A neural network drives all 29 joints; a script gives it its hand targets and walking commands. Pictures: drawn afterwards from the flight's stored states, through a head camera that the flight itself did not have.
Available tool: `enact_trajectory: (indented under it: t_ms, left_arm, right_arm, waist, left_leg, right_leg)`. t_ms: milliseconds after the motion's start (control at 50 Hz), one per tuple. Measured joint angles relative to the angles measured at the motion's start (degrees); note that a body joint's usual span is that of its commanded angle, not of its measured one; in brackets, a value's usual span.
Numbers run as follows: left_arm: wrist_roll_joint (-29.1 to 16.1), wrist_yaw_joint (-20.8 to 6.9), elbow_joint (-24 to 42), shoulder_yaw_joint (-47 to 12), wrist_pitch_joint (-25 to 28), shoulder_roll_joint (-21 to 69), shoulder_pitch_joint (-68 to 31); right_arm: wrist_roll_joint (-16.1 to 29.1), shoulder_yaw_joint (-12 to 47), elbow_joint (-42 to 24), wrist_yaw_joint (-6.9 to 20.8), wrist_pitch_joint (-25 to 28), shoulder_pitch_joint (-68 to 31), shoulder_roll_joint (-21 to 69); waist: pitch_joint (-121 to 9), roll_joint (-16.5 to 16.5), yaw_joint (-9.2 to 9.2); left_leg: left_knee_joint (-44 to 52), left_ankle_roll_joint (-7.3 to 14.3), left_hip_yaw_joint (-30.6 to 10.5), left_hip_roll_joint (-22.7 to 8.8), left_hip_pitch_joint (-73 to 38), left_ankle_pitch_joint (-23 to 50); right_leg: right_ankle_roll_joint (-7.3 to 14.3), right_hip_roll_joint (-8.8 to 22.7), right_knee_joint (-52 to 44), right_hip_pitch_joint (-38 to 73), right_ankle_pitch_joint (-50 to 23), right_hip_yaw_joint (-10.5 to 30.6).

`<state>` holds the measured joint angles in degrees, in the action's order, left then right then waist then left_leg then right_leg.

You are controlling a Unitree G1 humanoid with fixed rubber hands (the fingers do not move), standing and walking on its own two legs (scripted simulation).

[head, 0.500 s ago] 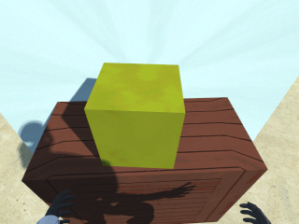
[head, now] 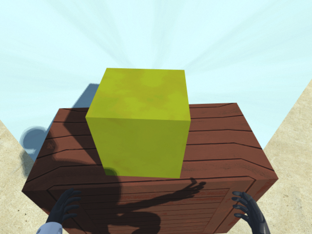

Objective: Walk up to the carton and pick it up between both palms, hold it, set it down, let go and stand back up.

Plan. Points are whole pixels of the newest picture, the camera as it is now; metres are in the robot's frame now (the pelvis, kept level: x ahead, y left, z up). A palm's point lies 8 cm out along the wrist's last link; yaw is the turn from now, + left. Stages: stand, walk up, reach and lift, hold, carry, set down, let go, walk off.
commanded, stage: reach and lift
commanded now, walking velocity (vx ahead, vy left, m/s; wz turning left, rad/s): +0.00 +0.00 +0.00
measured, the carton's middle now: (143, 124) +0.45 +0.05 +0.02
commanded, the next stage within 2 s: none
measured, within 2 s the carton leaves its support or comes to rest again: neither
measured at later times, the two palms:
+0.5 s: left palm (51, 198) +0.22 +0.28 -0.01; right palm (243, 206) +0.19 -0.19 +0.02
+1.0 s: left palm (50, 183) +0.25 +0.28 +0.02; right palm (233, 173) +0.25 -0.17 +0.06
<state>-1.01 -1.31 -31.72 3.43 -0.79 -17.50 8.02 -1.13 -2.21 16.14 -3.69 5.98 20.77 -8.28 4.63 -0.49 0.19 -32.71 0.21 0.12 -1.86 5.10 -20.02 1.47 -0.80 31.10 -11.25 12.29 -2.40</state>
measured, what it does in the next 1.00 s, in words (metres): stands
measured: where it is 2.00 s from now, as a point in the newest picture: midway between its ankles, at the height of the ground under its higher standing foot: outside the picture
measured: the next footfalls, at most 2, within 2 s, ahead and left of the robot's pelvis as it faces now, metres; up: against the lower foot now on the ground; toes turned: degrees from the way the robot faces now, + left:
none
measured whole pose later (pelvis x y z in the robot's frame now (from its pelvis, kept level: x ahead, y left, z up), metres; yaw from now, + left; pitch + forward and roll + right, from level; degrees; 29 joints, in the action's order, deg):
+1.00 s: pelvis +0.03 +0.03 +0.01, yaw +0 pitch -5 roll -2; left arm -10.2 -2.9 -10.6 3.4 -2.6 -20.3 9.3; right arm 7.6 -0.8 -0.9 -6.1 -3.3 12.1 -7.2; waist 4.6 -0.5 0.2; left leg -31.4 0.1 0.1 -1.8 5.1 -21.2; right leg -0.1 -0.8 25.8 -9.2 11.5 -2.4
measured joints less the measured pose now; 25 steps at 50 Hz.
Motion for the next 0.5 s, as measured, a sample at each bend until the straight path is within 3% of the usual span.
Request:
enact_trajectory:
  t_ms: [500]
  left_arm:
    - [-5.04, -1.62, 7.88, 0.0, 11.39, -0.26, 2.07]
  right_arm:
    - [7.01, 1.38, -7.41, -1.73, 6.69, 1.51, 1.04]
  waist:
    - [0.0, 0.0, 0.01]
  left_leg:
    - [0.27, -0.12, -0.04, 0.03, 0.0, -1.5]
  right_leg:
    - [-1.29, 0.03, -3.79, 1.73, -0.27, 0.0]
